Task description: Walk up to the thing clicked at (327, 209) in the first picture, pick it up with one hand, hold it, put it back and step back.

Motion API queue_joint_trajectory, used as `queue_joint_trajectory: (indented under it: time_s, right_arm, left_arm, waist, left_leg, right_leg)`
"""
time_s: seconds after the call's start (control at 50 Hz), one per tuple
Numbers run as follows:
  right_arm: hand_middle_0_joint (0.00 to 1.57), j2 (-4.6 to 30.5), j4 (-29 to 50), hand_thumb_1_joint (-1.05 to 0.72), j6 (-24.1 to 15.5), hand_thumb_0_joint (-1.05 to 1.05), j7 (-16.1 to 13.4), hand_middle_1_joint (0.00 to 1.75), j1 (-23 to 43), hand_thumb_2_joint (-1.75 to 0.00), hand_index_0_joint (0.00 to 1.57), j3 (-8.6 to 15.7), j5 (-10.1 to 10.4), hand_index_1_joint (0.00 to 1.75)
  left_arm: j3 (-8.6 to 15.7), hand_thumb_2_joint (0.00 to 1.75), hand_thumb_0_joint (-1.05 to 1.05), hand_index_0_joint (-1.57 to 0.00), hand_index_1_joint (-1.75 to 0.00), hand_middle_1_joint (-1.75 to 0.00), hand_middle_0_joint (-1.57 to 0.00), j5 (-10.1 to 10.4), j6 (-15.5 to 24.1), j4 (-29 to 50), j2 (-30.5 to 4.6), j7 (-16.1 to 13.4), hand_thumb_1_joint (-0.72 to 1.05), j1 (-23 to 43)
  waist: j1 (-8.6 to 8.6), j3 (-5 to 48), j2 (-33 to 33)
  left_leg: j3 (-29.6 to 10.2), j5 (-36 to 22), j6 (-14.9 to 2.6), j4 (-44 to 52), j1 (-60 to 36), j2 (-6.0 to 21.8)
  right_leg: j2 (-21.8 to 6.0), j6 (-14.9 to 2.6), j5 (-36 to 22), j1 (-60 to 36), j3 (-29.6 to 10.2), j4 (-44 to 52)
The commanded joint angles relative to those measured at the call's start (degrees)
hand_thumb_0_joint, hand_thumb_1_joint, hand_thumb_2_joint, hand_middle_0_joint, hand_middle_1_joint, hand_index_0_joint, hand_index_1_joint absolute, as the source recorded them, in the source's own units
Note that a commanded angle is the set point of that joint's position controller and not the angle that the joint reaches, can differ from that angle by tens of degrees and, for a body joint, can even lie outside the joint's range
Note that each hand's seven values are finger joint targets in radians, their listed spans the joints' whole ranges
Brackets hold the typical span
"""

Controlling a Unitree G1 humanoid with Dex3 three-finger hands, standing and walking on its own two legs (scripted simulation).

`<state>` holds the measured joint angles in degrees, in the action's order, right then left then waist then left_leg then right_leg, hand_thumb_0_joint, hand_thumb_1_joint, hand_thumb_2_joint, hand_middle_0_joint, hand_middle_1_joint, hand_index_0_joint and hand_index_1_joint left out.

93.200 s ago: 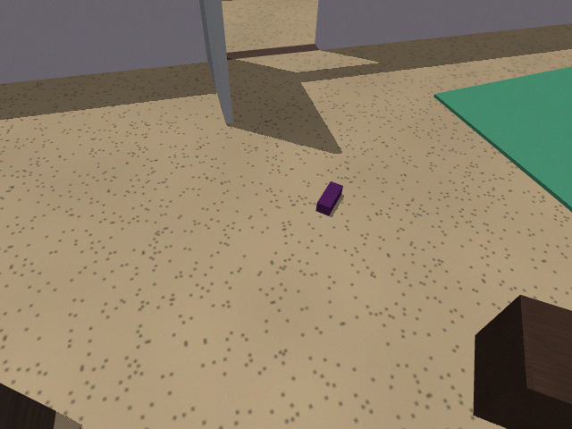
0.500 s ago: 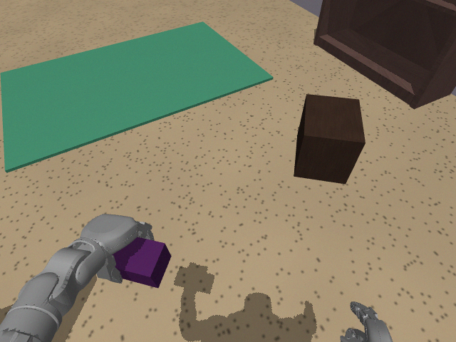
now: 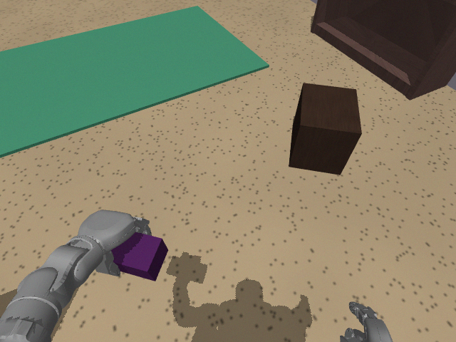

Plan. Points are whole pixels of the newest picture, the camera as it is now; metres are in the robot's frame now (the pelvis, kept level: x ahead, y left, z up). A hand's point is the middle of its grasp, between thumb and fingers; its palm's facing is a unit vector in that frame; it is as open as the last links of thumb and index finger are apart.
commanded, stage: crouch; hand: left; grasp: from above
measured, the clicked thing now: (121, 250) +0.31 +0.22 -0.07
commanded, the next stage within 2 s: lower in 2.00 s
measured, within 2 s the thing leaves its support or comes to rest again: neither
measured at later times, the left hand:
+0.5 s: hand (146, 258) +0.37 +0.23 -0.28, palm faces -0.41 +0.11 -0.90, open 9.3 cm
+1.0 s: hand (158, 267) +0.41 +0.24 -0.47, palm faces -0.45 +0.08 -0.89, open 9.3 cm
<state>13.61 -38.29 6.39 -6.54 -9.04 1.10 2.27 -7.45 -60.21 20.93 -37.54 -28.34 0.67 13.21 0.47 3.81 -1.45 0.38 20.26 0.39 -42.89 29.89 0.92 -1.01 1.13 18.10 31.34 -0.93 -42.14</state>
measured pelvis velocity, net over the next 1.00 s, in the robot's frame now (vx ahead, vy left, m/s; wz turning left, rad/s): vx -0.06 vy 0.02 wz -0.04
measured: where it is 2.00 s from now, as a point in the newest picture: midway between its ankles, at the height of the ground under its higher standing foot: outside the picture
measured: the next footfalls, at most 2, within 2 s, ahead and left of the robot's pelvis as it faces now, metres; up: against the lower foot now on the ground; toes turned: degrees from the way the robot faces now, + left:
none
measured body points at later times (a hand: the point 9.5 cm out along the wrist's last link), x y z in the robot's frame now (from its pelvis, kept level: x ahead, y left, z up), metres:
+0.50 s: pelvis -0.05 +0.01 -0.18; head +0.10 +0.03 +0.25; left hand +0.38 +0.22 -0.23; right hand -0.01 -0.27 -0.30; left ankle +0.01 +0.12 -0.71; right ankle +0.03 -0.13 -0.71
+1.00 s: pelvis -0.06 +0.02 -0.32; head +0.17 +0.06 +0.06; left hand +0.43 +0.23 -0.42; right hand -0.01 -0.26 -0.44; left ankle +0.01 +0.12 -0.71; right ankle +0.03 -0.13 -0.71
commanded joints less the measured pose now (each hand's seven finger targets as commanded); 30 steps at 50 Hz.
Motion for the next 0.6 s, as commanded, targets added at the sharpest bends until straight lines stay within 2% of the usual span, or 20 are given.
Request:
queue_joint_trajectory:
  time_s: [0.0, 0.04, 0.06, 0.1, 0.16, 0.2, 0.22, 0.32, 0.34, 0.36, 0.38, 0.4, 0.42, 0.44, 0.48, 0.5, 0.52, 0.54, 0.56, 0.58]
  right_arm:
    - [0.2, 8.0, 5.0, -0.9, -0.7, 0.0, 1.4, 0.3, -0.3, -0.9, 0.2, 3.6, -1.5, 0.3]
    - [0.2, 8.5, 5.2, -0.9, 0.0, 0.0, 2.3, 0.3, -1.5, -0.9, 0.2, 4.0, -1.9, 0.3]
    - [0.2, 9.0, 5.1, -0.9, 0.2, 0.0, 2.7, 0.3, -2.0, -0.9, 0.2, 4.4, -2.1, 0.3]
    - [0.2, 9.6, 4.6, -0.9, 0.3, 0.0, 3.5, 0.3, -2.8, -0.9, 0.2, 4.8, -2.5, 0.3]
    - [0.2, 10.6, 4.1, -0.9, 0.0, 0.0, 4.3, 0.3, -4.2, -0.9, 0.2, 5.5, -3.0, 0.3]
    - [0.2, 10.7, 3.4, -0.9, -0.4, 0.0, 4.4, 0.3, -5.0, -0.9, 0.2, 5.8, -3.4, 0.3]
    - [0.2, 10.8, 2.8, -0.9, -0.8, 0.0, 4.4, 0.3, -5.8, -0.9, 0.2, 6.0, -3.6, 0.3]
    - [0.2, 11.3, 2.1, -0.9, -2.3, 0.0, 4.6, 0.3, -7.8, -0.9, 0.2, 6.7, -4.1, 0.3]
    - [0.2, 11.5, 2.1, -0.9, -2.6, 0.0, 4.7, 0.3, -8.2, -0.9, 0.2, 7.0, -4.2, 0.3]
    - [0.2, 11.5, 1.9, -0.9, -3.0, 0.0, 4.8, 0.3, -8.4, -0.9, 0.2, 7.0, -4.2, 0.3]
    - [0.2, 11.2, 1.8, -0.9, -3.2, 0.0, 4.8, 0.3, -8.3, -0.9, 0.2, 6.8, -4.3, 0.3]
    - [0.2, 11.4, 1.9, -0.9, -3.5, 0.0, 4.8, 0.3, -8.8, -0.9, 0.2, 6.9, -4.3, 0.3]
    - [0.2, 11.5, 1.6, -0.9, -3.7, 0.0, 5.0, 0.3, -8.8, -0.9, 0.2, 6.9, -4.4, 0.3]
    - [0.2, 11.5, 1.4, -0.9, -4.0, 0.0, 5.1, 0.3, -9.0, -0.9, 0.2, 6.7, -4.5, 0.3]
    - [0.2, 12.4, 1.5, -0.9, -4.5, 0.0, 5.4, 0.3, -8.9, -0.9, 0.2, 6.7, -4.5, 0.3]
    - [0.2, 12.1, 1.3, -0.9, -4.6, 0.0, 5.6, 0.3, -9.1, -0.9, 0.2, 6.5, -4.8, 0.3]
    - [0.2, 12.0, 1.2, -0.9, -4.9, 0.0, 5.8, 0.3, -9.7, -0.9, 0.2, 6.5, -5.0, 0.3]
    - [0.2, 12.2, 0.9, -0.9, -5.1, 0.0, 6.0, 0.3, -9.9, -0.9, 0.2, 6.3, -5.0, 0.3]
    - [0.2, 12.3, 0.3, -0.9, -5.4, 0.0, 6.3, 0.3, -10.0, -0.9, 0.2, 5.8, -5.4, 0.3]
    - [0.2, 12.1, 0.4, -0.89, -5.6, 0.0, 6.6, 0.3, -10.2, -0.9, 0.2, 5.7, -5.6, 0.3]
  left_arm:
    - [5.8, 0.52, 0.0, -0.93, -0.56, -0.65, -0.83, -3.8, 1.7, 2.6, -11.3, -8.3, 0.6, 21.7]
    - [4.7, 0.54, 0.0, -0.94, -0.6, -0.71, -0.83, -6.0, 1.1, -2.0, -10.7, -11.1, 0.64, 23.9]
    - [4.1, 0.56, 0.0, -0.95, -0.61, -0.72, -0.84, -7.0, 0.9, -3.4, -10.8, -12.5, 0.64, 27.7]
    - [3.9, 0.56, 0.0, -0.96, -0.62, -0.72, -0.86, -8.3, 0.4, -6.1, -11.4, -15.3, 0.66, 31.3]
    - [4.0, 0.57, 0.0, -0.98, -0.61, -0.71, -0.88, -9.8, -1.3, -9.7, -11.9, -19.0, 0.67, 35.9]
    - [3.2, 0.59, 0.0, -0.98, -0.61, -0.71, -0.89, -10.2, -2.7, -12.4, -10.9, -20.6, 0.67, 38.5]
    - [3.7, 0.59, 0.0, -0.99, -0.61, -0.71, -0.89, -10.4, -3.4, -13.6, -11.5, -21.0, 0.68, 39.6]
    - [4.2, 0.56, 0.0, -0.99, -0.57, -0.67, -0.89, -11.3, -5.7, -17.8, -13.1, -20.5, 0.68, 42.8]
    - [5.4, 0.56, 0.0, -0.98, -0.58, -0.69, -0.88, -11.0, -5.7, -16.6, -14.5, -20.4, 0.69, 44.6]
    - [4.9, 0.57, 0.0, -1.0, -0.58, -0.68, -0.9, -10.8, -5.9, -16.8, -13.8, -19.9, 0.71, 45.1]
    - [4.3, 0.55, 0.0, -1.0, -0.57, -0.67, -0.9, -10.9, -6.1, -18.2, -13.3, -19.5, 0.71, 44.8]
    - [4.8, 0.59, 0.0, -0.99, -0.58, -0.67, -0.9, -11.1, -5.9, -17.8, -14.4, -19.2, 0.68, 46.8]
    - [5.6, 0.61, 0.0, -0.99, -0.58, -0.67, -0.9, -11.0, -5.6, -18.2, -15.4, -18.9, 0.68, 47.2]
    - [5.5, 0.61, 0.0, -0.98, -0.59, -0.68, -0.89, -10.9, -5.5, -19.9, -15.0, -18.5, 0.68, 47.0]
    - [7.0, 0.57, 0.0, -0.99, -0.56, -0.67, -0.89, -11.5, -4.8, -20.0, -17.9, -18.1, 0.7, 48.4]
    - [6.6, 0.57, 0.0, -1.02, -0.55, -0.65, -0.92, -11.7, -4.5, -21.3, -17.5, -18.1, 0.73, 47.8]
    - [6.0, 0.59, 0.0, -1.03, -0.57, -0.66, -0.93, -11.4, -3.9, -21.0, -15.6, -18.0, 0.75, 49.4]
    - [6.5, 0.62, 0.0, -1.02, -0.58, -0.67, -0.93, -11.8, -3.5, -20.9, -16.9, -18.2, 0.75, 51.3]
    - [6.5, 0.63, 0.0, -1.03, -0.59, -0.68, -0.94, -12.1, -3.4, -24.7, -16.6, -18.3, 0.76, 50.4]
    - [6.8, 0.6, 0.0, -1.03, -0.58, -0.69, -0.93, -11.8, -2.8, -22.9, -17.2, -18.4, 0.77, 52.3]
  waist:
    - [2.28, 15.8, 0.2]
    - [2.91, 17.6, 0.7]
    - [3.58, 18.4, 1.1]
    - [3.83, 20.8, -0.2]
    - [4.32, 25.9, -1.7]
    - [5.12, 27.6, -1.7]
    - [4.92, 29.3, -2.2]
    - [5.69, 34.2, -3.8]
    - [5.36, 35.9, -4.5]
    - [5.81, 36.6, -6.0]
    - [6.18, 36.3, -5.6]
    - [6.96, 35.8, -4.8]
    - [6.84, 35.3, -4.5]
    - [7.31, 34.7, -4.1]
    - [6.96, 36.8, -7.1]
    - [6.92, 36.7, -6.8]
    - [8.68, 37.3, -4.9]
    - [9.11, 37.5, -5.0]
    - [9.89, 35.3, -5.9]
    - [9.41, 37.1, -6.1]
  left_leg:
    - [0.7, -10.8, -0.6, -6.3, 2.2, -2.0]
    - [0.7, -7.9, -0.82, -10.0, 6.8, -2.3]
    - [0.9, -6.1, -1.06, -12.2, 9.6, -2.4]
    - [0.5, -4.0, -1.08, -15.9, 13.4, -2.3]
    - [-0.5, -2.8, -1.24, -20.6, 17.1, -2.1]
    - [-0.9, -0.6, -1.5, -23.7, 21.6, -2.2]
    - [-1.3, -0.5, -1.45, -25.4, 22.7, -1.9]
    - [-1.9, 1.9, -1.68, -32.3, 31.8, -2.0]
    - [-2.2, 3.7, -1.44, -33.1, 32.5, -1.9]
    - [-2.5, 3.4, -1.22, -34.1, 32.8, -1.7]
    - [-2.3, 5.5, -1.23, -35.4, 35.7, -1.8]
    - [-2.7, 8.5, -1.26, -36.2, 38.3, -1.9]
    - [-3.0, 10.5, -1.32, -37.2, 40.4, -1.9]
    - [-3.5, 11.3, -1.28, -38.2, 41.9, -1.9]
    - [-4.7, 12.0, -0.89, -39.8, 42.5, -1.9]
    - [-4.3, 12.3, -1.07, -41.4, 43.7, -1.9]
    - [-4.4, 12.8, -1.36, -43.3, 45.8, -1.9]
    - [-4.9, 13.8, -1.35, -44.2, 47.3, -2.0]
    - [-4.9, 12.9, -1.32, -45.6, 49.6, -2.1]
    - [-4.5, 13.2, -1.54, -47.0, 50.4, -2.2]
  right_leg:
    - [2.3, -2.11, -8.8, 5.3, 0.7, -3.9]
    - [2.3, -2.08, -6.7, 8.6, 0.6, -6.6]
    - [2.2, -1.93, -5.4, 11.2, 0.4, -8.0]
    - [2.2, -2.06, -3.0, 15.9, 0.6, -12.1]
    - [2.4, -2.46, -0.9, 21.5, 1.4, -17.8]
    - [2.3, -2.49, 0.5, 25.1, 1.5, -20.6]
    - [2.4, -2.54, 0.8, 27.0, 1.7, -22.6]
    - [2.1, -3.14, 3.3, 34.4, 2.0, -30.6]
    - [2.2, -3.24, 4.8, 35.8, 2.2, -32.0]
    - [2.1, -3.37, 5.1, 38.1, 2.3, -33.5]
    - [2.2, -3.37, 6.5, 39.2, 2.4, -34.6]
    - [2.3, -3.32, 8.6, 40.6, 2.6, -35.4]
    - [2.2, -3.24, 10.4, 42.4, 2.6, -36.4]
    - [2.0, -3.2, 11.1, 44.4, 2.8, -37.8]
    - [1.9, -3.58, 11.8, 48.8, 3.2, -41.7]
    - [2.1, -3.62, 12.2, 49.8, 3.3, -42.4]
    - [2.1, -3.52, 12.6, 50.9, 3.6, -43.3]
    - [2.1, -3.49, 13.2, 52.3, 3.7, -44.5]
    - [1.7, -3.38, 12.4, 54.8, 3.7, -46.2]
    - [1.9, -3.51, 12.8, 55.2, 3.9, -47.2]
